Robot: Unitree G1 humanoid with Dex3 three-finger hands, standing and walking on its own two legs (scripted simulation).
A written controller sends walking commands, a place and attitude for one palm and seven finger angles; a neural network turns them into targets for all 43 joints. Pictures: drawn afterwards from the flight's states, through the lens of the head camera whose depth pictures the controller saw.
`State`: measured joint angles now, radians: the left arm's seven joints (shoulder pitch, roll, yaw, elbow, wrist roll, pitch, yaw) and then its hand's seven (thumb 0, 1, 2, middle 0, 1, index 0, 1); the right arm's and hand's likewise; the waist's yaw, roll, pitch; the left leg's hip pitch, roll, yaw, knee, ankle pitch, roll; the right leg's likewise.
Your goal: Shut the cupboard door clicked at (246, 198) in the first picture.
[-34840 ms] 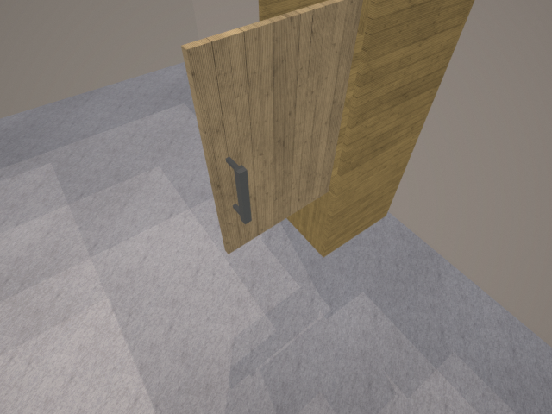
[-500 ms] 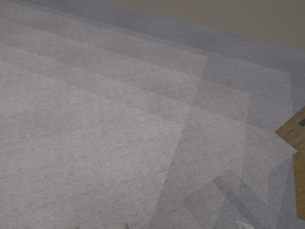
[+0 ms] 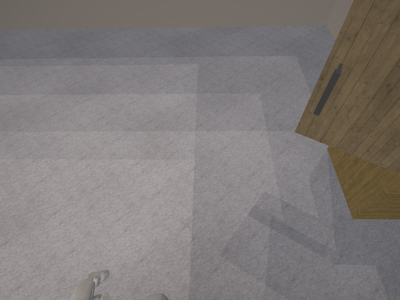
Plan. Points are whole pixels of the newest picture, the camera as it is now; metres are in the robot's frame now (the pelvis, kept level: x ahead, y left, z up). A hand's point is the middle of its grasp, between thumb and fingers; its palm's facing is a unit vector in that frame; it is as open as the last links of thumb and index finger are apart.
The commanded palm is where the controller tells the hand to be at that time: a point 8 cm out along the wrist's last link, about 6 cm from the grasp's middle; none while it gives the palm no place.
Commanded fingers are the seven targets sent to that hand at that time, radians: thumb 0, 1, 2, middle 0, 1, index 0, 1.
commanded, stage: turn to face it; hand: left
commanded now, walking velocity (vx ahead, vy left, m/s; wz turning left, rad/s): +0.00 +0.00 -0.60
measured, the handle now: (328, 90) +0.73 -0.39 -0.07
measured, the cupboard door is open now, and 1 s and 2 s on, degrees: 59 59 59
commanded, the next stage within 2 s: take the last steps up to it in 0.84 s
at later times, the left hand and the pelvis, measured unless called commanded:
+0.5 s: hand (120, 277) +0.18 +0.20 -0.15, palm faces -0.25 -0.95 -0.20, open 7.4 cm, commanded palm none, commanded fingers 0.00 0.90 0.90 -0.20 -0.30 -0.20 -0.30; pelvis +0.04 +0.02 +0.02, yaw -17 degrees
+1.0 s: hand (163, 262) +0.22 +0.11 -0.15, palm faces -0.46 -0.87 -0.19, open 7.4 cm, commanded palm none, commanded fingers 0.00 0.90 0.90 -0.20 -0.30 -0.20 -0.30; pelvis +0.07 -0.02 +0.01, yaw -28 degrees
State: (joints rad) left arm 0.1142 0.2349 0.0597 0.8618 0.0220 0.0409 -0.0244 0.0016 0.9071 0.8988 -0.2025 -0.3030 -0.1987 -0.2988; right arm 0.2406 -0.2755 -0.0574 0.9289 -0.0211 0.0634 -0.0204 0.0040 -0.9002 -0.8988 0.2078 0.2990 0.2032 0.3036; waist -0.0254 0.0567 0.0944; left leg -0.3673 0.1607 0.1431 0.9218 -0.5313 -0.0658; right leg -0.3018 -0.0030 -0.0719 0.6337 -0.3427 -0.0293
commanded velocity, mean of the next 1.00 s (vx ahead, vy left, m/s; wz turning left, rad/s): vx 0.02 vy -0.01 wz -0.42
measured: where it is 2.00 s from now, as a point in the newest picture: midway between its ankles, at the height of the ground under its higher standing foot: (268, 294)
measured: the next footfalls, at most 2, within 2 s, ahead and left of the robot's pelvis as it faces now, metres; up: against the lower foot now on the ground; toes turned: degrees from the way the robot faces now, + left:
left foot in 0.30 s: +0.09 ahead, +0.12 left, +0.00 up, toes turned -7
right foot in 0.68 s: +0.03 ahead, -0.13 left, +0.00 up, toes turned -28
